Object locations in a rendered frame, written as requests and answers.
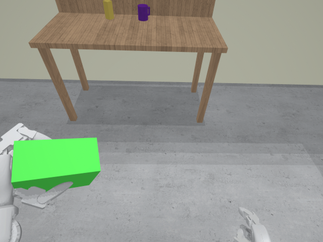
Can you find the robot left forearm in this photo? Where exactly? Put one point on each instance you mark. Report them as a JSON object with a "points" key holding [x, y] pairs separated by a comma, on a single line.
{"points": [[10, 229]]}

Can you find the robot left hand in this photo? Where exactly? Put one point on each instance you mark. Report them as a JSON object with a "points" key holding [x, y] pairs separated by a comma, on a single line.
{"points": [[34, 196]]}

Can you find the table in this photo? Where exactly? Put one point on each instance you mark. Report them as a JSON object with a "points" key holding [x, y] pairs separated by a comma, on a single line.
{"points": [[173, 25]]}

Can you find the robot right hand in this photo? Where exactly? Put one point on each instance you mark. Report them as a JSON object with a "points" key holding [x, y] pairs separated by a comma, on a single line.
{"points": [[257, 233]]}

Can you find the sponge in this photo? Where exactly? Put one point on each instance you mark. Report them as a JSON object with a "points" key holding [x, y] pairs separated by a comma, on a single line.
{"points": [[48, 163]]}

